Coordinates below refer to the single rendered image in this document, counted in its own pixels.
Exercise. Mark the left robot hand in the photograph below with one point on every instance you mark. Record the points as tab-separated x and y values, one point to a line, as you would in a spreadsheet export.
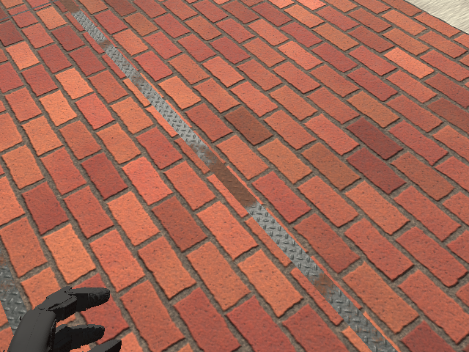
37	331

